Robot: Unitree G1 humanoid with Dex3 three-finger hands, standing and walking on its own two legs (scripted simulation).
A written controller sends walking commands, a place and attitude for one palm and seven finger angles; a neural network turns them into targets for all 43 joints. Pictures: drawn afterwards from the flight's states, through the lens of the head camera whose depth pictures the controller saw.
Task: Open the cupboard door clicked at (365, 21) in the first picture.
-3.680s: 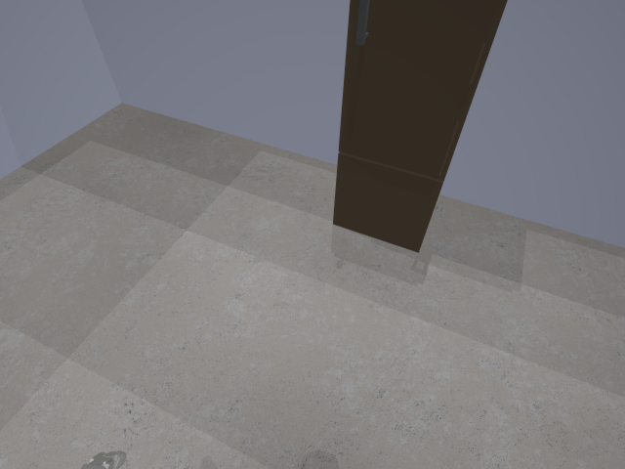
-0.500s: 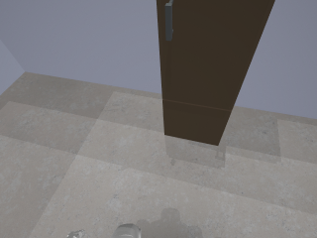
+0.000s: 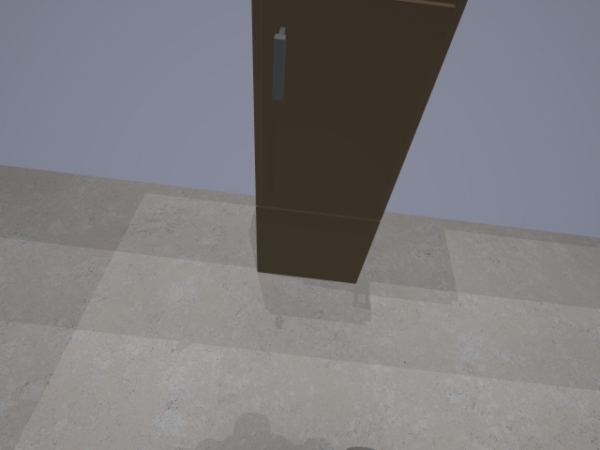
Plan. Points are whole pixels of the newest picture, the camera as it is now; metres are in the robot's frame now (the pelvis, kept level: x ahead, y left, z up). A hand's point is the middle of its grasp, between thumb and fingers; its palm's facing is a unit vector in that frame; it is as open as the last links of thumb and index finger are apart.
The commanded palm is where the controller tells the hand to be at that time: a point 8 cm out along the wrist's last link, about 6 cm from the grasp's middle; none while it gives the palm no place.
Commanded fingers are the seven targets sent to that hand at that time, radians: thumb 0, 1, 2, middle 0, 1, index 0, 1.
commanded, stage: take the last steps up to it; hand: left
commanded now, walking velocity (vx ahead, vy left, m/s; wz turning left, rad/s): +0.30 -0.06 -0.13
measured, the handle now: (280, 64) +0.78 +0.09 +0.11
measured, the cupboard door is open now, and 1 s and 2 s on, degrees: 0 0 0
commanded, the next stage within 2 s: come to a stop and stand still in 0.64 s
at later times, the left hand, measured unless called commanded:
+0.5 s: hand out of the picture +0.11 +0.12 -0.17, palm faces +0.02 -0.97 -0.23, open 7.2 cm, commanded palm none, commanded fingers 0.00 0.90 0.90 -0.20 -0.30 -0.20 -0.30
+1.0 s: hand (222, 387) +0.24 +0.13 -0.19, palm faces +0.02 -0.98 -0.21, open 7.3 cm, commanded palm none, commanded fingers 0.00 0.90 0.90 -0.20 -0.30 -0.20 -0.30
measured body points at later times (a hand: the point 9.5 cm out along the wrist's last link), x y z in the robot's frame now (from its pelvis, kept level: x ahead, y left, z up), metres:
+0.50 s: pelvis +0.09 -0.07 +0.00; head +0.09 -0.08 +0.45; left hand +0.11 +0.17 -0.15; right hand +0.06 -0.30 -0.17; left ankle +0.13 +0.07 -0.69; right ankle +0.03 -0.16 -0.75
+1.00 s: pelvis +0.21 -0.05 -0.01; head +0.24 -0.05 +0.44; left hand +0.24 +0.18 -0.17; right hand +0.28 -0.28 -0.16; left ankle +0.26 +0.06 -0.75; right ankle +0.24 -0.17 -0.72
